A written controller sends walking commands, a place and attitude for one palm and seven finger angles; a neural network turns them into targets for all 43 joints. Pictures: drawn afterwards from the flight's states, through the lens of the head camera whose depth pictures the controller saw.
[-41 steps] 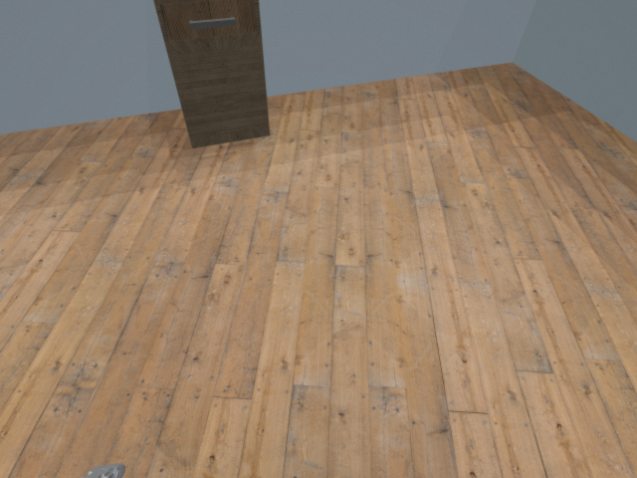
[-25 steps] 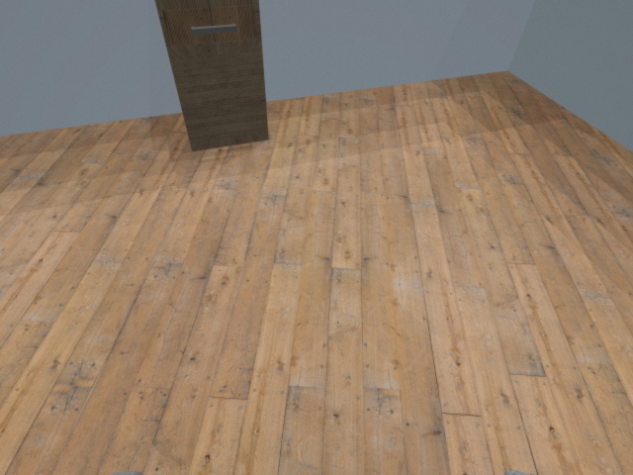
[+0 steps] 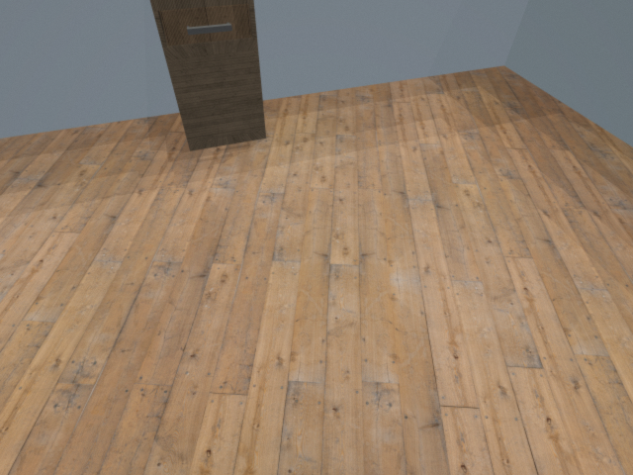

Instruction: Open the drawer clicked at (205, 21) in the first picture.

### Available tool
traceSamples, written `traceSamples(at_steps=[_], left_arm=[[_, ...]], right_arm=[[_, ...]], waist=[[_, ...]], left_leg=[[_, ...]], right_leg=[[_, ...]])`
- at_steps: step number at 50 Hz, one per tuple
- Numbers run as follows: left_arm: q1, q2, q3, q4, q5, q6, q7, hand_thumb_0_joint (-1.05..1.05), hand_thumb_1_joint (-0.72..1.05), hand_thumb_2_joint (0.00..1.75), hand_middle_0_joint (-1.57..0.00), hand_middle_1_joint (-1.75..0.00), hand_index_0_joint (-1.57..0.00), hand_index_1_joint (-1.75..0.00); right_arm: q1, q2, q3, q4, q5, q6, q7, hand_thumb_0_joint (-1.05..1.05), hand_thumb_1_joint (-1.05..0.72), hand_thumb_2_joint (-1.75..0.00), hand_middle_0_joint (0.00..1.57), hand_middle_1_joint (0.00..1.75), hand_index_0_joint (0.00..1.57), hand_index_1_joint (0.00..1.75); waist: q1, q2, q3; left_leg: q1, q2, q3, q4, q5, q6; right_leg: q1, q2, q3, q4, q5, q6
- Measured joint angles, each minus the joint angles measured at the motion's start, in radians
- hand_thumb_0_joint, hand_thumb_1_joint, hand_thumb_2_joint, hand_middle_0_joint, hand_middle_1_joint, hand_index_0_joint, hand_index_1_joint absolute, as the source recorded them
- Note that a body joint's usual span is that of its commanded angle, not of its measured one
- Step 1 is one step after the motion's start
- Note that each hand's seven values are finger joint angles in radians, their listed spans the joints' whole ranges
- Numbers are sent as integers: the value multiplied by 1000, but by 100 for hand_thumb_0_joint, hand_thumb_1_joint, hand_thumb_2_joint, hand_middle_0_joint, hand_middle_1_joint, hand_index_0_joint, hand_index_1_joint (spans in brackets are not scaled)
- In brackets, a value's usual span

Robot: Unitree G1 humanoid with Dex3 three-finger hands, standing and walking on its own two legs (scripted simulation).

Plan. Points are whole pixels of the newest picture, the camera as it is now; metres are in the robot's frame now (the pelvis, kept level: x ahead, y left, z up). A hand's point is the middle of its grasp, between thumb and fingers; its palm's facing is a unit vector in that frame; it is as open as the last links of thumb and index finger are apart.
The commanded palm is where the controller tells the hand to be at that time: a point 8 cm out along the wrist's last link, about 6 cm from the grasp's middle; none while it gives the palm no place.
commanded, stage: look at it before walking up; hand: left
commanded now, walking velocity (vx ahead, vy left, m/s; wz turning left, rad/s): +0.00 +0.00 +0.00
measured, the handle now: (209, 27) +1.88 +0.60 -0.14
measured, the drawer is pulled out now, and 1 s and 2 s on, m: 0.00 0.00 0.00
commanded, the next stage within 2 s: walk to a spot facing it in 0.62 s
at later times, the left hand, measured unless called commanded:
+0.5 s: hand out of the picture +0.07 +0.24 -0.16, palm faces -0.03 -0.94 -0.33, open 7.4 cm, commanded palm none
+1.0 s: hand out of the picture +0.04 +0.21 -0.19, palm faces +0.06 -0.98 -0.20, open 7.4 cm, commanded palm none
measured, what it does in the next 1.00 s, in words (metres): stands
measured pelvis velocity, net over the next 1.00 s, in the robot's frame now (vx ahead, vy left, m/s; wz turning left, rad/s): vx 0.05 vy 0.01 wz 0.04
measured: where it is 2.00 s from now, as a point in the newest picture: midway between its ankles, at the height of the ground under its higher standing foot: (316, 417)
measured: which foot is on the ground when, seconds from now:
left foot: down 0.00-1.00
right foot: down 0.00-1.00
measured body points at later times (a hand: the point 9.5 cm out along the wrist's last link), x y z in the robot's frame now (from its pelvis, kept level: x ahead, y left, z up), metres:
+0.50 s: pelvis +0.00 -0.01 +0.00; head +0.00 -0.01 +0.45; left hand +0.07 +0.29 -0.13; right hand +0.08 -0.31 -0.13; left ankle +0.00 +0.11 -0.74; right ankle +0.00 -0.13 -0.74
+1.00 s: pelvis +0.05 +0.01 -0.01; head +0.03 +0.02 +0.44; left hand +0.04 +0.26 -0.17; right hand +0.07 -0.25 -0.16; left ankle +0.01 +0.11 -0.74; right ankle +0.00 -0.13 -0.74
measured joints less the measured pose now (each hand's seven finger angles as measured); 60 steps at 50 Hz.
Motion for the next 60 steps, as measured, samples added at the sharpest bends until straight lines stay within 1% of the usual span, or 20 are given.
traceSamples(at_steps=[15, 38, 42, 46, 49, 50, 51, 52, 54, 56, 58, 60], left_arm=[[-5, -12, -3, -1, 2, -5, -1, 0, 90, 90, -21, -30, -20, -30], [-2, -7, -2, 9, 0, -6, 1, 0, 90, 90, -21, -30, -20, -30], [25, -29, -1, 6, 6, 3, 6, 0, 90, 90, -21, -30, -20, -29], [89, -71, 4, -6, 10, 2, -5, 0, 90, 90, -20, -30, -20, -29], [145, -105, 12, -6, 9, -9, -7, 0, 90, 90, -21, -30, -20, -29], [165, -114, 15, -2, 9, -10, -6, 0, 90, 90, -21, -30, -20, -29], [186, -120, 19, 4, 9, -8, -7, 0, 90, 90, -21, -30, -20, -29], [204, -128, 22, 15, 8, -2, -7, 0, 90, 90, -21, -30, -20, -29], [221, -144, 22, 34, 11, 11, -5, 0, 90, 90, -21, -30, -20, -29], [213, -152, 26, 42, 12, 11, -10, 0, 91, 90, -21, -30, -20, -29], [190, -158, 32, 33, 12, 7, -15, 1, 91, 90, -21, -30, -20, -29], [156, -164, 37, 13, 12, 4, -21, 1, 91, 90, -20, -30, -20, -29]], right_arm=[[-11, 6, 1, 1, 0, -2, 2, 1, -90, -90, 20, 30, 21, 30], [-17, 3, 4, 5, 1, -2, -1, 1, -90, -90, 20, 30, 21, 30], [11, 25, 6, 4, -9, 10, -2, 0, -90, -90, 20, 30, 21, 30], [80, 62, 6, -3, -16, 17, 4, 0, -90, -90, 19, 30, 20, 30], [138, 93, 1, -4, -15, 12, 8, 0, -90, -90, 19, 30, 20, 30], [155, 106, -1, -2, -14, 7, 9, 0, -90, -90, 19, 30, 20, 30], [170, 120, -2, 0, -14, 0, 9, 0, -90, -90, 19, 30, 20, 30], [185, 133, -4, -1, -17, -12, 9, 0, -90, -90, 19, 30, 20, 30], [222, 159, -6, -4, -18, -39, -3, 0, -90, -90, 19, 30, 20, 30], [266, 188, -4, 1, -16, -55, -14, 0, -90, -90, 20, 30, 20, 30], [310, 215, -2, 18, -15, -63, -21, 0, -90, -90, 20, 30, 20, 30], [349, 236, -1, 42, -12, -66, -25, 0, -90, -90, 20, 30, 21, 30]], waist=[[0, 1, -4], [3, -1, 4], [2, 1, -27], [3, 8, -56], [-2, 10, -60], [0, 2, -58], [3, -15, -56], [3, -23, -56], [-10, -27, -49], [-25, -29, -33], [-32, -28, -16], [-34, -24, -1]], left_leg=[[-1, 7, -2, -13, 12, -8], [5, 15, -1, -23, 7, -14], [-11, 16, -4, 24, -30, -13], [-53, 24, -12, 135, -142, 0], [-78, 42, 19, 194, -165, 6], [-71, 40, 28, 195, -143, 8], [-58, 28, 41, 196, -149, 12], [-46, 20, 52, 194, -168, 16], [-13, 13, 63, 166, -189, 26], [30, 7, 59, 108, -173, 27], [76, 4, 51, 42, -154, 30], [120, 1, 44, -20, -140, 27]], right_leg=[[-4, 7, -2, -8, 10, -7], [2, 15, -1, -19, 7, -13], [-7, 16, -5, 16, -25, -12], [-16, 20, -21, 62, -77, -16], [-2, 16, -46, 88, -118, -10], [2, 8, -46, 106, -137, -5], [-2, -6, -36, 136, -162, -9], [-27, -15, -37, 212, -194, -17], [-110, -11, -39, 434, -250, -29], [-197, -14, -55, 596, -244, -31], [-274, -28, -72, 662, -207, -24], [-343, -47, -83, 662, -152, -16]])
